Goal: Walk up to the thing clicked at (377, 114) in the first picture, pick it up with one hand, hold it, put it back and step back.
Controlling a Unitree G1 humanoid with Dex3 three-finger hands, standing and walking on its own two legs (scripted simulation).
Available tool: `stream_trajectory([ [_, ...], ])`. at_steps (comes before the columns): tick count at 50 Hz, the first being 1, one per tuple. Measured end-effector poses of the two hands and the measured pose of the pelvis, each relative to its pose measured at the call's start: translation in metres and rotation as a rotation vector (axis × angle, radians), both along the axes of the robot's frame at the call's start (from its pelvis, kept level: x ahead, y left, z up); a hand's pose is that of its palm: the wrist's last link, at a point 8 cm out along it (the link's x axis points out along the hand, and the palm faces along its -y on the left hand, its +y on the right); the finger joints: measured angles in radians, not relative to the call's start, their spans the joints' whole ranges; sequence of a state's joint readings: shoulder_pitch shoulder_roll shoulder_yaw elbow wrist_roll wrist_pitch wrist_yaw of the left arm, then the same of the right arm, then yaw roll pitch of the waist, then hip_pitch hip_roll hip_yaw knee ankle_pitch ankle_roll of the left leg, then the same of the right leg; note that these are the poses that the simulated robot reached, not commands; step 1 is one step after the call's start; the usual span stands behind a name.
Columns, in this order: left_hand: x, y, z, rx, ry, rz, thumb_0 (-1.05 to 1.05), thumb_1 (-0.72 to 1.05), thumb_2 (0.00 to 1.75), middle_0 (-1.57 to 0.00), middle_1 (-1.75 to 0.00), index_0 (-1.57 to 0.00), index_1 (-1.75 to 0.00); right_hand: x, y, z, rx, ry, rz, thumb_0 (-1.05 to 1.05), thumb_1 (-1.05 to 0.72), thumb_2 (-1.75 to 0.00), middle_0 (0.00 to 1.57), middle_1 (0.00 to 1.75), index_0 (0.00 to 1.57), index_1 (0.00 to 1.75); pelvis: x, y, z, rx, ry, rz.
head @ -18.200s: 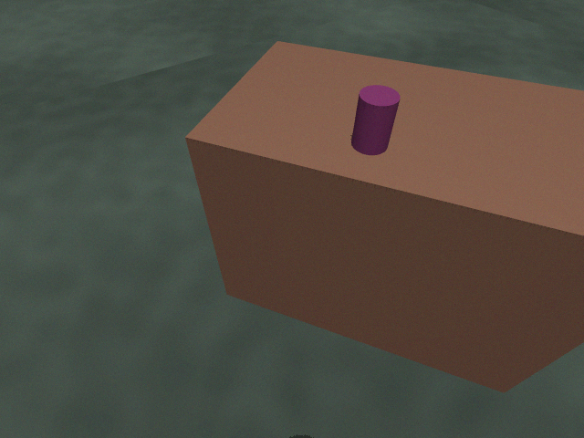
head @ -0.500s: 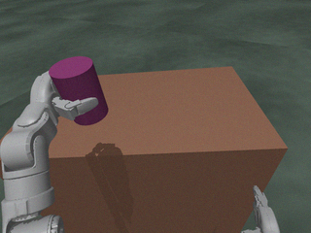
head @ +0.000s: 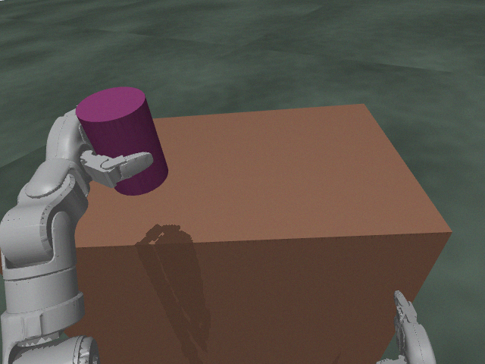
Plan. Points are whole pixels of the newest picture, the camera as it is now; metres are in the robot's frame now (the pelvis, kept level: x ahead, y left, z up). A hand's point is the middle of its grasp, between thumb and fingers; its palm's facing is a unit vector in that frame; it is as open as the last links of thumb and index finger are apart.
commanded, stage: hold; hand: left
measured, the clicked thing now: (127, 143) +0.33 +0.16 +0.27
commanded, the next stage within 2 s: crouch in 0.56 s
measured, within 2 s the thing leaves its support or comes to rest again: neither
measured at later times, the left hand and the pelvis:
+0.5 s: hand (118, 146) +0.32 +0.17 +0.27, palm faces +0.12 -0.99 -0.02, open 11.5 cm; pelvis -0.01 +0.00 +0.00, yaw +0 degrees
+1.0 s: hand (136, 156) +0.37 +0.17 +0.22, palm faces +0.15 -0.99 +0.02, open 11.4 cm; pelvis -0.01 +0.00 +0.00, yaw +0 degrees
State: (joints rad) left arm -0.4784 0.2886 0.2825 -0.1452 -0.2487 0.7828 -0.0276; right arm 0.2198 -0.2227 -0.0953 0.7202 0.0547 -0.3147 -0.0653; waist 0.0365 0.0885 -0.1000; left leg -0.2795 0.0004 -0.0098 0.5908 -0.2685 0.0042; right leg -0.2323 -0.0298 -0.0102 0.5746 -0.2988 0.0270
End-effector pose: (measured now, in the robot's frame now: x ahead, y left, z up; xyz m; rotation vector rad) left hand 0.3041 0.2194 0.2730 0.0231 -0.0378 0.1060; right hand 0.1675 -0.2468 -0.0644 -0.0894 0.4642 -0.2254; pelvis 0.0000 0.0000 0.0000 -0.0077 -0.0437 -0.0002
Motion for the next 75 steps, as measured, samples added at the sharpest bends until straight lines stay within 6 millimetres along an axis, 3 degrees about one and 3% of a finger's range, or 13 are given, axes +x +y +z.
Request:
stream_trajectory([
  [11,0.008,-0.002,-0.003,-0.026,0.014,0.007,-0.01,-0.6,1.1,-0.62,-1.04,-0.64,-1.05,-0.01,-0.004,0.003,-0.009,0.002,-0.014,-0.02,0.51,-0.07,0.05,0.05,0.05,0.05,-0.005,-0.001,0.0,0.002,-0.001,-0.004],
  [18,0.002,0.001,-0.004,-0.008,-0.003,0.016,-0.01,-0.6,1.1,-0.62,-1.04,-0.65,-1.05,-0.017,-0.007,0.0,-0.008,0.008,-0.022,-0.02,0.51,-0.07,0.05,0.05,0.05,0.05,-0.006,-0.001,0.0,0.0,-0.001,-0.008],
  [30,-0.009,0.0,0.0,0.006,-0.006,0.006,-0.01,-0.6,1.1,-0.62,-1.03,-0.65,-1.05,-0.007,0.0,0.0,-0.003,-0.003,0.006,-0.02,0.51,-0.07,0.05,0.05,0.05,0.05,-0.008,-0.002,0.0,0.0,-0.008,0.001],
  [39,0.002,-0.003,0.0,-0.025,0.012,-0.006,-0.01,-0.61,1.1,-0.62,-1.03,-0.65,-1.05,-0.011,-0.003,0.0,-0.005,-0.007,-0.003,-0.02,0.52,-0.06,0.05,0.05,0.05,0.06,-0.009,-0.004,0.0,0.003,-0.005,0.002],
  [45,0.018,0.0,-0.018,-0.048,0.069,0.015,-0.01,-0.61,1.1,-0.63,-1.02,-0.66,-1.04,-0.02,-0.006,-0.003,-0.017,0.027,-0.009,-0.02,0.54,-0.06,0.05,0.05,0.05,0.05,-0.011,-0.004,-0.001,0.004,0.005,0.002],
  [57,0.055,0.014,-0.082,-0.042,0.158,0.063,-0.01,-0.6,1.1,-0.62,-1.02,-0.65,-1.04,-0.031,-0.012,0.003,-0.08,0.041,-0.033,-0.02,0.55,-0.05,0.05,0.05,0.05,0.06,-0.012,-0.004,-0.002,0.001,0.04,-0.009],
  [67,0.081,0.025,-0.085,-0.036,0.096,0.058,-0.01,-0.6,1.1,-0.62,-1.03,-0.65,-1.05,-0.023,-0.011,0.014,-0.105,0.016,-0.044,-0.02,0.54,-0.06,0.05,0.05,0.05,0.05,-0.004,0.001,-0.001,-0.007,0.061,-0.016],
  [75,0.096,0.025,-0.096,-0.034,0.107,0.051,-0.01,-0.6,1.1,-0.62,-1.02,-0.65,-1.04,-0.023,0.0,0.01,-0.08,0.042,-0.022,-0.02,0.54,-0.05,0.05,0.05,0.05,0.05,0.001,0.006,0.0,-0.008,0.078,-0.025],
])
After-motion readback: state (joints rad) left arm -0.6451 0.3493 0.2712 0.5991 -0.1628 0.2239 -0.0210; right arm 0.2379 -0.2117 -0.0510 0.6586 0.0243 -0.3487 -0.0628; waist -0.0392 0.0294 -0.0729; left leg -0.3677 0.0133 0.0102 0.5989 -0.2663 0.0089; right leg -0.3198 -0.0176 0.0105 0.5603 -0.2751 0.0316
